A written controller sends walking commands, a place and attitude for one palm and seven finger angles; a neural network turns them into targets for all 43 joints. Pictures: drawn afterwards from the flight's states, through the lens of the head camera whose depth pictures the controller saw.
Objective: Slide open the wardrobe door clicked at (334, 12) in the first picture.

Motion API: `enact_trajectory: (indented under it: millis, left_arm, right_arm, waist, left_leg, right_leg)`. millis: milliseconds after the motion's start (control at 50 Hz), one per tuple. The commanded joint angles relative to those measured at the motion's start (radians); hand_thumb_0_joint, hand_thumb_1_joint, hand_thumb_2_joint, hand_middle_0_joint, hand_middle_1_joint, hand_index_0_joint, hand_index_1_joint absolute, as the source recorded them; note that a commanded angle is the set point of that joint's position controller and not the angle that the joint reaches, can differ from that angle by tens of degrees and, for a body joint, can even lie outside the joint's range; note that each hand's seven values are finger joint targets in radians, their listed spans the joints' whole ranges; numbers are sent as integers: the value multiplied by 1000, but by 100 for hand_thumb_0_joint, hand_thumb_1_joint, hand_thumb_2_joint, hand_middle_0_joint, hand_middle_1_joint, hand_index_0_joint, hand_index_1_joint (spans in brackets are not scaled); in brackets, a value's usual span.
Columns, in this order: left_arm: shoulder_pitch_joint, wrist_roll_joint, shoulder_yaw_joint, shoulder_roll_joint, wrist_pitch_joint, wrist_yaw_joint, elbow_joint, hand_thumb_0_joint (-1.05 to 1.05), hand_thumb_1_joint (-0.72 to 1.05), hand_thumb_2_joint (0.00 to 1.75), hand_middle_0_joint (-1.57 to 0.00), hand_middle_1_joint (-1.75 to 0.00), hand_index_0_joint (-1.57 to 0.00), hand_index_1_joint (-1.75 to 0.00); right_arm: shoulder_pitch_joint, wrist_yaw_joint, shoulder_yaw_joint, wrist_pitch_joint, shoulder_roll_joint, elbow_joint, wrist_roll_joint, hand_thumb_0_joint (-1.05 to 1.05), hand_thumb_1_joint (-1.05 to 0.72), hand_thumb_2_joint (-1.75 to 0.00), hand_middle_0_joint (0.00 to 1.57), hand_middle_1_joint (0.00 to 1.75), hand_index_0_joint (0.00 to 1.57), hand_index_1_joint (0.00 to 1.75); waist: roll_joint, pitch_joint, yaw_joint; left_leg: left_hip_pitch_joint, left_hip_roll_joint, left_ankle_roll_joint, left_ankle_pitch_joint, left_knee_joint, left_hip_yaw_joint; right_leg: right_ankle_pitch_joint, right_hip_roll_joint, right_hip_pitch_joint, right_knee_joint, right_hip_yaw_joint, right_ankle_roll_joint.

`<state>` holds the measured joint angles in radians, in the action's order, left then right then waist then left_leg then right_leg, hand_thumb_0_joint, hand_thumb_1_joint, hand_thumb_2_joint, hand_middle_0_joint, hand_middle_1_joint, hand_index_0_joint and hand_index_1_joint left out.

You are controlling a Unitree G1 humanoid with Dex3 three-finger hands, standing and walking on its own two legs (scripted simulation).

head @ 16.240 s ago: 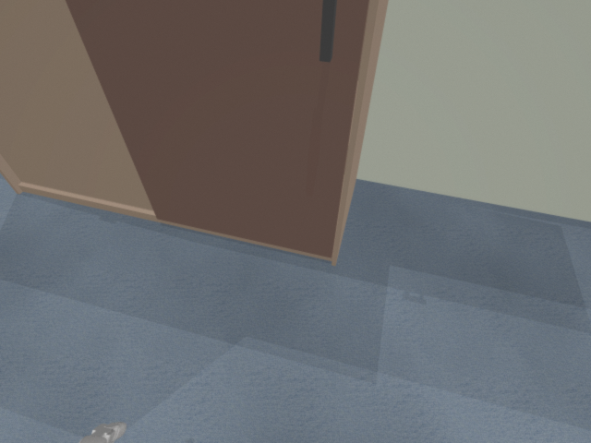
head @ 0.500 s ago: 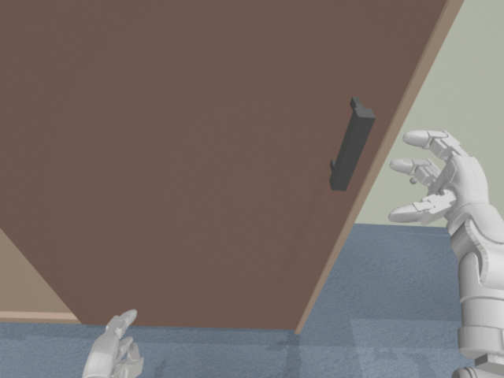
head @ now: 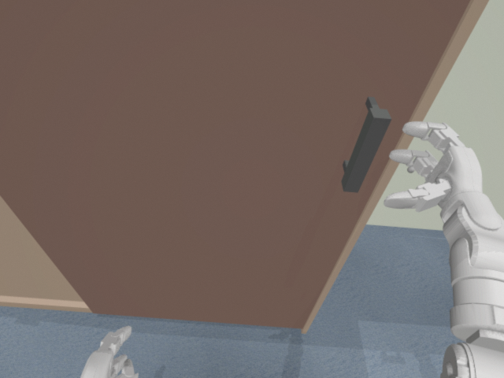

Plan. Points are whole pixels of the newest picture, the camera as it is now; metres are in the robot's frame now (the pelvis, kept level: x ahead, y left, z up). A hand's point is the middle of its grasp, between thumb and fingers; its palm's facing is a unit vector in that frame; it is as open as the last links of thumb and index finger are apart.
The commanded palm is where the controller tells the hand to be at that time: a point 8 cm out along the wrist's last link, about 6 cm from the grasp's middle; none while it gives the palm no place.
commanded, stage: move the hooked fingers beside the handle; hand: right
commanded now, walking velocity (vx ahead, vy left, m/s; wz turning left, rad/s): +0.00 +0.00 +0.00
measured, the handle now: (360, 145) +0.44 -0.12 +0.18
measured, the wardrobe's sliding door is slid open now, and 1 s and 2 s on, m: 0.00 0.00 0.00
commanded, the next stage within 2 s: feel for the door with the fingertips in 0.62 s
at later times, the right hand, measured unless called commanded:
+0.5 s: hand (405, 177) +0.38 -0.18 +0.18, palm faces +0.01 +1.00 -0.01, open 13.9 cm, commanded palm +0.36 -0.23 +0.19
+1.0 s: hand (394, 173) +0.38 -0.17 +0.18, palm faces +0.00 +1.00 +0.00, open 13.9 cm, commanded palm +0.36 -0.21 +0.19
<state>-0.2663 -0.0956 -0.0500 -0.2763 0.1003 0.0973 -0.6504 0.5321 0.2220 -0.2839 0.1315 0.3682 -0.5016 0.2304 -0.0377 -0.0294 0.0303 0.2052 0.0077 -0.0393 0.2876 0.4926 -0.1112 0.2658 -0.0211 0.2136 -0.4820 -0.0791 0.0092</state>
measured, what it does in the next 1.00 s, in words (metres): stands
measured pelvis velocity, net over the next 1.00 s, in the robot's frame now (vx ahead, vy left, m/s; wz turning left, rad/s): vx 0.00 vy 0.00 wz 0.00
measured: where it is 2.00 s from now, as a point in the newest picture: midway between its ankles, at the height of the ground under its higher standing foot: outside the picture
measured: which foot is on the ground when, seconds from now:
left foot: down 0.00-1.00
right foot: down 0.00-1.00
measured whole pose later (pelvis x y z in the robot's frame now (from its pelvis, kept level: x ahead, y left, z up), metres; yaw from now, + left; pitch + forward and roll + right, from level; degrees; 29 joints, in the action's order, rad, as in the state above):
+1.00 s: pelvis +0.00 +0.00 +0.00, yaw +0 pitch -1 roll +0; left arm -0.25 -0.09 -0.04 -0.28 0.07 0.09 -0.65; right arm 0.47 0.14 -0.20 0.18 0.28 -0.35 0.23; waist -0.04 -0.03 0.01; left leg 0.18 0.01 -0.03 0.29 0.49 -0.11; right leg 0.27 -0.01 0.19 -0.48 -0.07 0.01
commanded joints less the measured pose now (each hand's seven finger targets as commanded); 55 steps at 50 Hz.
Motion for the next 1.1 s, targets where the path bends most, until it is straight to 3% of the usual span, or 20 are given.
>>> enact_trajectory:
  millis: [0,20,140,180,240,300,340,380,460,480,540,580,600,640,700,760,780,860,880,1080]
  left_arm:
    - [94,2,48,-125,45,7,156,0,90,90,-20,-30,-20,-30]
    - [98,2,47,-122,46,6,162,0,90,90,-20,-30,-20,-30]
    - [96,6,51,-125,48,6,165,0,90,90,-20,-30,-20,-30]
    - [112,5,46,-110,56,3,174,0,90,90,-20,-30,-20,-30]
    - [116,5,51,-119,55,1,167,0,90,90,-20,-30,-20,-30]
    - [131,0,46,-111,53,0,172,0,90,90,-20,-30,-20,-30]
    - [127,4,48,-120,42,2,162,0,90,90,-20,-30,-20,-30]
    - [144,4,42,-108,40,3,171,0,90,90,-20,-30,-20,-30]
    - [141,11,38,-108,32,6,160,0,90,90,-20,-30,-20,-30]
    - [144,11,34,-102,33,5,160,0,90,90,-20,-30,-20,-30]
    - [136,12,35,-107,27,4,152,0,90,90,-20,-30,-20,-30]
    - [143,8,31,-98,26,1,161,0,90,90,-20,-30,-20,-30]
    - [136,8,33,-101,24,0,158,0,90,90,-20,-30,-20,-30]
    - [125,9,39,-113,18,1,156,0,90,90,-20,-30,-20,-30]
    - [133,9,39,-110,15,-2,175,0,90,90,-20,-30,-20,-30]
    - [140,7,42,-108,16,-5,185,0,90,90,-20,-30,-20,-30]
    - [142,7,41,-104,18,-5,186,0,90,90,-20,-30,-20,-30]
    - [141,6,44,-106,22,0,173,0,90,90,-20,-30,-20,-30]
    - [143,5,42,-102,24,0,172,0,90,90,-20,-30,-20,-30]
    - [152,11,41,-97,14,-8,161,0,90,90,-20,-30,-20,-30]
  right_arm:
    - [399,0,-84,-64,266,205,20,0,50,-30,30,120,30,120]
    - [413,2,-64,-64,246,222,16,0,50,-30,30,120,30,120]
    - [408,3,-89,-82,276,298,22,0,50,-30,30,120,30,120]
    - [413,7,-27,-81,194,347,23,0,50,-30,30,120,30,120]
    - [323,2,-42,-53,191,324,32,0,50,-30,30,120,30,120]
    - [351,-10,28,-17,114,348,30,0,50,-30,30,120,30,120]
    - [339,-34,-12,-3,161,337,23,0,50,-30,30,120,30,120]
    - [407,-53,25,-2,123,377,16,0,50,-30,30,120,30,120]
    - [455,-85,-8,-20,172,372,2,0,50,-30,30,120,30,120]
    - [478,-86,10,-25,149,371,1,0,50,-30,30,120,30,120]
    - [467,-87,-8,-32,177,320,-8,0,50,-30,30,120,30,120]
    - [463,-78,40,-23,116,296,-9,0,50,-30,30,120,30,120]
    - [457,-76,37,-19,113,268,-4,0,50,-30,30,120,30,120]
    - [397,-72,-9,-12,154,219,2,0,50,-30,30,120,30,120]
    - [378,-63,-32,-15,179,263,6,0,50,-30,30,120,30,120]
    - [366,-56,-11,-29,155,331,12,0,50,-30,30,120,30,120]
    - [392,-55,13,-31,128,356,14,0,50,-30,30,120,30,120]
    - [411,-70,10,-26,138,385,15,0,50,-30,30,120,30,120]
    - [433,-73,41,-24,104,401,14,0,50,-30,30,120,30,120]
    - [405,-137,55,10,63,368,-2,0,50,-30,30,120,30,120]
  waist:
    - [48,-246,-16]
    - [13,-244,-13]
    - [11,-297,-17]
    - [-36,-288,-12]
    - [18,-259,-25]
    - [5,-213,-10]
    - [50,-206,-18]
    - [24,-218,-7]
    - [30,-248,-10]
    - [16,-251,-5]
    - [9,-258,-11]
    - [-17,-240,-5]
    - [13,-228,-5]
    - [64,-233,-17]
    - [50,-254,-26]
    - [53,-267,-24]
    - [20,-270,-16]
    - [16,-251,-10]
    - [1,-251,-3]
    - [65,-227,-12]
  left_leg:
    - [-55,31,21,-347,-62,84]
    - [-44,31,18,-345,-60,84]
    - [-72,28,15,-378,-56,82]
    - [-50,25,9,-380,-49,72]
    - [-41,24,12,-376,-54,67]
    - [8,22,11,-324,-57,59]
    - [2,22,11,-300,-64,60]
    - [10,24,11,-275,-62,62]
    - [-7,24,10,-272,-62,68]
    - [-8,25,9,-278,-60,68]
    - [-21,25,6,-289,-60,70]
    - [-9,26,5,-299,-56,67]
    - [-4,24,5,-293,-57,63]
    - [-22,22,7,-303,-60,64]
    - [-53,28,9,-354,-53,71]
    - [-68,28,12,-384,-50,69]
    - [-55,28,12,-382,-50,71]
    - [-37,25,13,-340,-63,72]
    - [-26,25,13,-332,-64,74]
    - [-28,24,16,-320,-64,69]
  right_leg:
    - [-226,5,-91,35,78,41]
    - [-231,8,-102,34,80,41]
    - [-281,3,-140,25,85,43]
    - [-305,4,-168,29,91,38]
    - [-300,-2,-156,29,91,37]
    - [-262,-1,-152,37,100,32]
    - [-242,-4,-138,38,102,33]
    - [-224,-1,-148,44,103,31]
    - [-230,-2,-160,45,108,32]
    - [-235,0,-165,46,108,30]
    - [-248,-2,-163,44,106,30]
    - [-253,0,-161,43,103,27]
    - [-242,-1,-152,44,108,26]
    - [-245,-3,-132,43,106,30]
    - [-271,2,-126,38,92,33]
    - [-294,0,-132,32,88,35]
    - [-292,3,-145,30,87,35]
    - [-260,3,-148,32,92,36]
    - [-255,5,-160,33,90,37]
    - [-239,4,-135,39,88,36]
